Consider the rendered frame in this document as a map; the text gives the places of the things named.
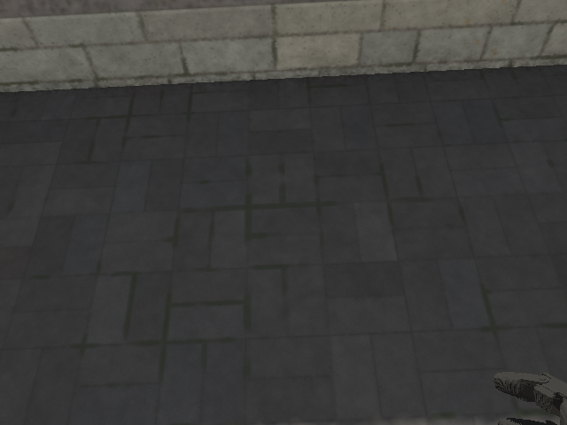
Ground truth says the robot right hand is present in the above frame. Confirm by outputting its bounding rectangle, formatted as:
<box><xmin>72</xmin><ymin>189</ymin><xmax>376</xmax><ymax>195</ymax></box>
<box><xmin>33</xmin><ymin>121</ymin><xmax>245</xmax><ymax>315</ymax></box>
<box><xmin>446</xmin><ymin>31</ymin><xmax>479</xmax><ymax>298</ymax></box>
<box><xmin>493</xmin><ymin>372</ymin><xmax>567</xmax><ymax>425</ymax></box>

